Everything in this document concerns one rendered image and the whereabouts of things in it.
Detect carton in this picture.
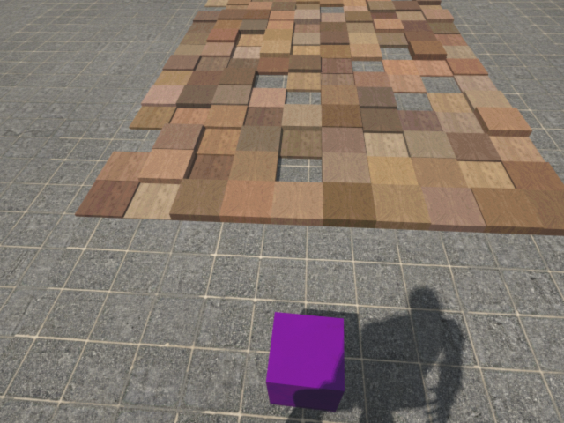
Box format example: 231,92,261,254
266,312,345,412

